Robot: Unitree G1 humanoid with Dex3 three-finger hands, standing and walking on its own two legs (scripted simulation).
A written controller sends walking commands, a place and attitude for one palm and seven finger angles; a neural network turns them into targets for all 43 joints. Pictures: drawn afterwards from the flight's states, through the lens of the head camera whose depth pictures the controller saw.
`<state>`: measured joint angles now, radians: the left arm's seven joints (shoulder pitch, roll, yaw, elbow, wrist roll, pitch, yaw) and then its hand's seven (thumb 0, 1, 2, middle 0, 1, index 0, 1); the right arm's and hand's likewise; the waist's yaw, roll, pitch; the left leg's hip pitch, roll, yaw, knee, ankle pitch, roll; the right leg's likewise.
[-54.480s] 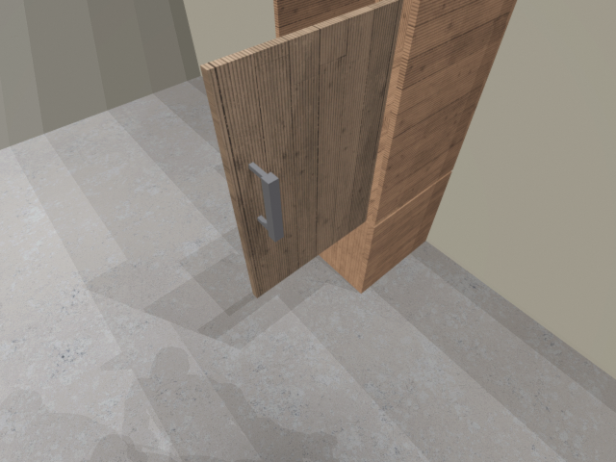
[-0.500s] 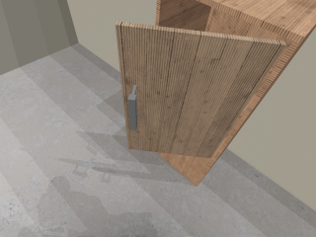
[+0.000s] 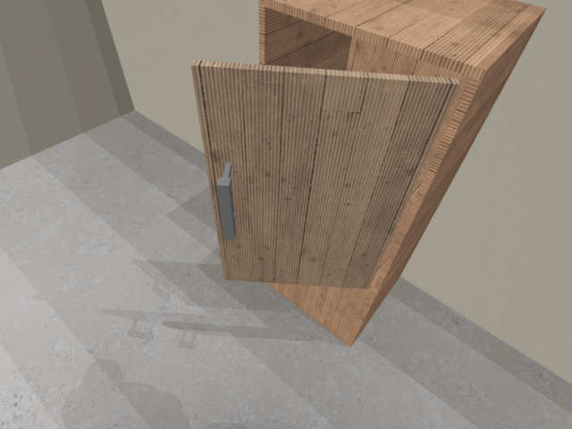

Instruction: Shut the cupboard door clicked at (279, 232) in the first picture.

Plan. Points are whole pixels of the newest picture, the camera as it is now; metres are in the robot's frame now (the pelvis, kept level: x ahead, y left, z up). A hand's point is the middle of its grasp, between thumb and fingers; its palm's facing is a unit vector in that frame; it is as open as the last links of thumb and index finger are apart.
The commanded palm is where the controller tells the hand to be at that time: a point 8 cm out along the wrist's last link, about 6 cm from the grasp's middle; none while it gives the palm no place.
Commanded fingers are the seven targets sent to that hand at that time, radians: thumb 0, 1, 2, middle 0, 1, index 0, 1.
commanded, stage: come to a stop and stand still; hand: left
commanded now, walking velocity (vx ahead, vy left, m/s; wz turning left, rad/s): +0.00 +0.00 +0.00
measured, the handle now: (228, 202) +0.51 +0.13 -0.01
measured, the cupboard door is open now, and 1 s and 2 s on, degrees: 37 37 37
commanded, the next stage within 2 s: look again from close up in 0.06 s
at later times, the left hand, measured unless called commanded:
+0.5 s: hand out of the picture +0.01 +0.20 -0.18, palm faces +0.02 -0.97 -0.23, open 7.4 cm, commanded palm none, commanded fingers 0.00 0.90 0.90 -0.20 -0.30 -0.20 -0.30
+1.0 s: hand out of the picture +0.03 +0.19 -0.19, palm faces -0.04 -0.98 -0.21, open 7.4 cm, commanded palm none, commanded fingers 0.00 0.90 0.90 -0.20 -0.30 -0.20 -0.30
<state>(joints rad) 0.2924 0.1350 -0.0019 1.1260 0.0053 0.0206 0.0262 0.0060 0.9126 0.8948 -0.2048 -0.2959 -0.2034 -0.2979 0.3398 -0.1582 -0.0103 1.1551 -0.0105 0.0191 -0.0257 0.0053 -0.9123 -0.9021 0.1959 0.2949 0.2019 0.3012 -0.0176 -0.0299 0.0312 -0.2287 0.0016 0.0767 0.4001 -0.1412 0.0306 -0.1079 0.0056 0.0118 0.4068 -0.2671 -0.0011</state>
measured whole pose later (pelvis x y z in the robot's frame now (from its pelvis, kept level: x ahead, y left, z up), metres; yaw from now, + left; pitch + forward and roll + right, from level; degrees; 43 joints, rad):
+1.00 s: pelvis +0.03 +0.00 -0.01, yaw -3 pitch +0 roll +1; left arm 0.30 0.21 0.01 1.05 0.03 0.03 0.01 0.00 0.91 0.90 -0.20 -0.30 -0.20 -0.30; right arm 0.21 -0.18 -0.01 1.04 -0.02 -0.01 -0.02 0.01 -0.91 -0.90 0.20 0.30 0.20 0.30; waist 0.01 -0.04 0.02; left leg -0.28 0.00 0.12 0.53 -0.25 0.04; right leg -0.21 -0.02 0.00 0.58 -0.39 -0.02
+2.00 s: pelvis +0.02 -0.01 -0.01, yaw -2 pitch -1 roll +0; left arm 0.29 0.20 -0.01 0.96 0.01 0.01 0.03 0.00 0.91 0.89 -0.20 -0.30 -0.20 -0.30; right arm 0.33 -0.20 0.00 1.01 -0.02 0.01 0.00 0.01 -0.91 -0.90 0.20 0.30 0.20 0.30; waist -0.02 0.02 0.02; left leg -0.33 -0.03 0.09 0.51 -0.18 0.07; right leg -0.20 0.00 -0.04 0.55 -0.35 -0.03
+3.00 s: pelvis +0.03 -0.03 -0.06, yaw +1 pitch +6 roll +2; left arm 0.35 0.19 0.17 0.22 -0.27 -0.46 -0.18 0.01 0.91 0.89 -0.27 -0.37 -0.27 -0.37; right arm 0.26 -0.25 -0.03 0.70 0.02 -0.28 0.00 0.01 -0.90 -0.90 0.20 0.30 0.20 0.30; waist -0.04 -0.01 -0.12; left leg -0.65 -0.06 0.06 0.90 -0.37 0.03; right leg -0.63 0.00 -0.05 0.97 -0.45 -0.07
